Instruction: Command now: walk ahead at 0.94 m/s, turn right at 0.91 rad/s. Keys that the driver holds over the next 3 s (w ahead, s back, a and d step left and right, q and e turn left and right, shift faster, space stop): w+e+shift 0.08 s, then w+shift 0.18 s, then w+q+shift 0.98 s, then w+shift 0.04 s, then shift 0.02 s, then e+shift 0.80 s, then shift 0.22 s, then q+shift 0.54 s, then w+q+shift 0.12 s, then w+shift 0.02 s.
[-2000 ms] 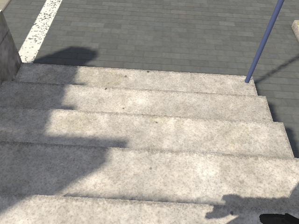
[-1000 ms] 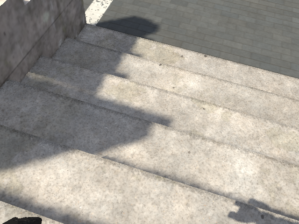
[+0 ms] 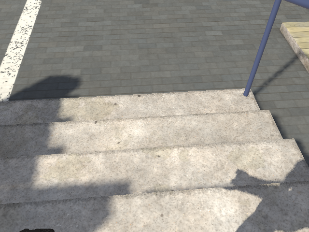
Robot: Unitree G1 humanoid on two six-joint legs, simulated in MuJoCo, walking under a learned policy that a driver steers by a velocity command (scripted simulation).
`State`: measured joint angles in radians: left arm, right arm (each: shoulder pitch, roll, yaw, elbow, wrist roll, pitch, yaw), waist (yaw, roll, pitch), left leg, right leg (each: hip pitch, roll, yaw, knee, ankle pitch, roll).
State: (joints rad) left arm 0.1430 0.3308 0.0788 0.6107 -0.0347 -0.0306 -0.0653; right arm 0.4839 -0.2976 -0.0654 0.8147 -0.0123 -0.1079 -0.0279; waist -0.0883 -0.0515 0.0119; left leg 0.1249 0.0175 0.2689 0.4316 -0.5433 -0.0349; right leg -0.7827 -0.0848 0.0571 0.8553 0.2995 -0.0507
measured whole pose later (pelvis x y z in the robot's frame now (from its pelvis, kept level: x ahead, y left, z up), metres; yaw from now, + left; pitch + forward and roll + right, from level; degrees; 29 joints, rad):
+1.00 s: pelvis +0.91 -0.07 -0.33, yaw +18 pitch +1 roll +1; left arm 0.01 0.21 0.05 0.53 -0.03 -0.16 -0.03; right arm 0.49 -0.23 -0.07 0.84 0.04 -0.04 -0.04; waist -0.08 -0.04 -0.04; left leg -0.14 -0.25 -0.32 1.31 -0.79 0.11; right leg -0.38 0.00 0.17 0.44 0.01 0.05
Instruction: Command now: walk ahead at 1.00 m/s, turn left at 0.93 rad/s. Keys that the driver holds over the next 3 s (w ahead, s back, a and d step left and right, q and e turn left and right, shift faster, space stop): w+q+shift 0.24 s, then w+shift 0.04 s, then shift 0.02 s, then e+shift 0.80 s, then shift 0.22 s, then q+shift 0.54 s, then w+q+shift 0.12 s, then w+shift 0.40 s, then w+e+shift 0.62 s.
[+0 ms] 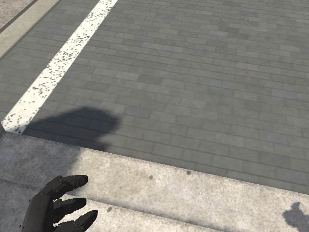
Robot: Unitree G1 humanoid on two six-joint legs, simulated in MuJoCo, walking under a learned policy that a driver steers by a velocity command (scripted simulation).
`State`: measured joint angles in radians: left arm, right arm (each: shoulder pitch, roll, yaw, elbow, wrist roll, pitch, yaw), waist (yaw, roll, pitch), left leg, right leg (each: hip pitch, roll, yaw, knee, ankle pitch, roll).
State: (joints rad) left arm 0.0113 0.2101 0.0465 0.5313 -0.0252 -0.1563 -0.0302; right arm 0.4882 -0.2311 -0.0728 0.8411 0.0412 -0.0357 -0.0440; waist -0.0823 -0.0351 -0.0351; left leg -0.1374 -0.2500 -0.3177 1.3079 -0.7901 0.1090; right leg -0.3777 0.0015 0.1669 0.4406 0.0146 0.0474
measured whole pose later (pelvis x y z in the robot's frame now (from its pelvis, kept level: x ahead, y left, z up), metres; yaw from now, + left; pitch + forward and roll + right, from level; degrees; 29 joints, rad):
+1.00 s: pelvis +0.60 -0.01 -0.19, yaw -7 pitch +1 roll +0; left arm 0.14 0.30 0.11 0.67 -0.01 0.03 -0.03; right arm 0.04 -0.28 -0.10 0.66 0.03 0.00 -0.03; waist 0.01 0.09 0.08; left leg -0.42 0.21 0.11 1.25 -0.67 -0.05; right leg -0.61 0.00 -0.04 1.00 0.03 0.02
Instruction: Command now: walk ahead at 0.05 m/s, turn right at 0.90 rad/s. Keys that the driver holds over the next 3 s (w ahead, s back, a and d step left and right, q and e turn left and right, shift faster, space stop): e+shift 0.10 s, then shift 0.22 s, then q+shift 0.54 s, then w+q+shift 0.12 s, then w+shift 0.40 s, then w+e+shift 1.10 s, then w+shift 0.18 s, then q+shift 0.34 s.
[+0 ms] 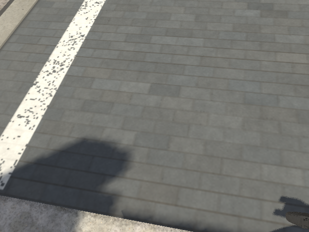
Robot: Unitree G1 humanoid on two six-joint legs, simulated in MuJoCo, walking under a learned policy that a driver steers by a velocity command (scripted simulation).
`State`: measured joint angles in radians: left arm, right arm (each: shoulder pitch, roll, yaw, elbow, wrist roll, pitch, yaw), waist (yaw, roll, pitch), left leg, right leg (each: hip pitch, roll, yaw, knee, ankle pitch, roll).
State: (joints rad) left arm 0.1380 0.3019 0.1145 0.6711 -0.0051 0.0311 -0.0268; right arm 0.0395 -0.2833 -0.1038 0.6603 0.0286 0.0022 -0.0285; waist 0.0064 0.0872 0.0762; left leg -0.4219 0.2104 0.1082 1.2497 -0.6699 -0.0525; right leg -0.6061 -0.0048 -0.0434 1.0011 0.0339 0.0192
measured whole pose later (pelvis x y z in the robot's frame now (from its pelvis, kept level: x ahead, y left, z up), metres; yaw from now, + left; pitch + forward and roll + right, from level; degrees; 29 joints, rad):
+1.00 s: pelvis +0.22 -0.08 -0.05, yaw +13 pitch +1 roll +1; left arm 0.22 0.28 0.07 0.70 0.01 -0.01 0.02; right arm 0.29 -0.36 -0.11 0.62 0.01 0.07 -0.05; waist -0.01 0.02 -0.04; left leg -0.79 -0.06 -0.13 1.32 -0.19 -0.04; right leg -0.20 0.03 -0.02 0.39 -0.22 -0.06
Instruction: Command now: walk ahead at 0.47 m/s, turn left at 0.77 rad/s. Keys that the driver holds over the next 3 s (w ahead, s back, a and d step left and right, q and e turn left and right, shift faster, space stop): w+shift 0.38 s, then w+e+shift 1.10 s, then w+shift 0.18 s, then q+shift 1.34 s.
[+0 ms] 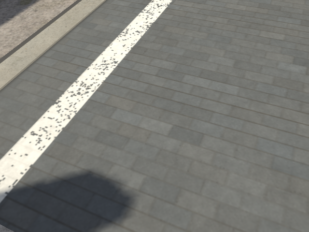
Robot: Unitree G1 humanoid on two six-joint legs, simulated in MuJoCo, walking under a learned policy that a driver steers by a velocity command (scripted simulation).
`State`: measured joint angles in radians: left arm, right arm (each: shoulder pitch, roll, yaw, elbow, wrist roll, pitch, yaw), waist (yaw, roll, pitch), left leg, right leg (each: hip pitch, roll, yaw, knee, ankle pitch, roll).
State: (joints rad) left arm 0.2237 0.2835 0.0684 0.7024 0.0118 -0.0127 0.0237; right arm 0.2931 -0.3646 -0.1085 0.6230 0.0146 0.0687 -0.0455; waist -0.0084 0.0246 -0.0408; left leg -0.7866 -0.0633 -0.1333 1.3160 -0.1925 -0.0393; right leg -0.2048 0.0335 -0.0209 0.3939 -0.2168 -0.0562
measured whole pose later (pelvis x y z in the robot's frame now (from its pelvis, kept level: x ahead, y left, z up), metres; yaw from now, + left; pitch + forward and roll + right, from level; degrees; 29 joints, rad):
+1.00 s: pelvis +0.66 +0.16 -0.15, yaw -15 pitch -1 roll +2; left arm 0.26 0.30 0.08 0.72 0.00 -0.06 -0.08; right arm 0.31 -0.25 -0.05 0.79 0.02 -0.13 -0.01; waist 0.01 -0.03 0.06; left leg -0.24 -0.01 0.06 1.63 -0.50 0.03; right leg -0.38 0.15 -0.05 0.63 -0.30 -0.20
